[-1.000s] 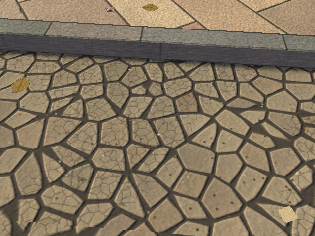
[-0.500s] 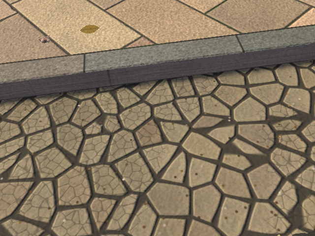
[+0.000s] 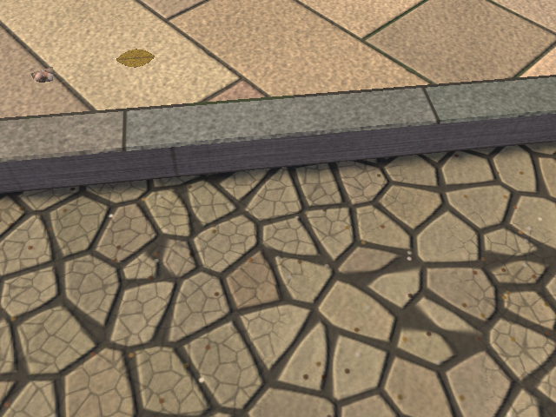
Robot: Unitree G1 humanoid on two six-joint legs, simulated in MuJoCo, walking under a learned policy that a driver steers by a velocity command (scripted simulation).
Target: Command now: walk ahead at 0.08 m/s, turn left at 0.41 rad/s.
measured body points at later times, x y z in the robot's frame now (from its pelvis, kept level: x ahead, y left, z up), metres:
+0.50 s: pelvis +0.05 -0.04 +0.02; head +0.08 -0.04 +0.47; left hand +0.10 +0.27 -0.08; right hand +0.29 -0.26 -0.07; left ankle +0.04 +0.08 -0.67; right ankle +0.09 -0.18 -0.72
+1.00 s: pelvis +0.10 -0.03 +0.01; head +0.12 -0.02 +0.46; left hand +0.11 +0.29 -0.08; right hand +0.38 -0.17 -0.08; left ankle +0.06 +0.09 -0.72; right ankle +0.20 -0.11 -0.73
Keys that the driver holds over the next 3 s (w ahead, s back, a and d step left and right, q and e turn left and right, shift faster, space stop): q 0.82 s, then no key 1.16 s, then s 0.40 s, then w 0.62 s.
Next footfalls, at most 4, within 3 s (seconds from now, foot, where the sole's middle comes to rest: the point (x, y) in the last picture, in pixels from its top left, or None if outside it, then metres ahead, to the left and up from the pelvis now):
0.18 right None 0.12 -0.17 -0.76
0.58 left None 0.08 0.10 -0.76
1.00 right None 0.23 -0.09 -0.77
1.26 left None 0.04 0.10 -0.75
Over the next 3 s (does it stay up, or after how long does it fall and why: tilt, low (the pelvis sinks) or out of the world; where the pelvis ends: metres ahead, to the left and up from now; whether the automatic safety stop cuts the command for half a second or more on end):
stays up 0.15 -0.01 0.03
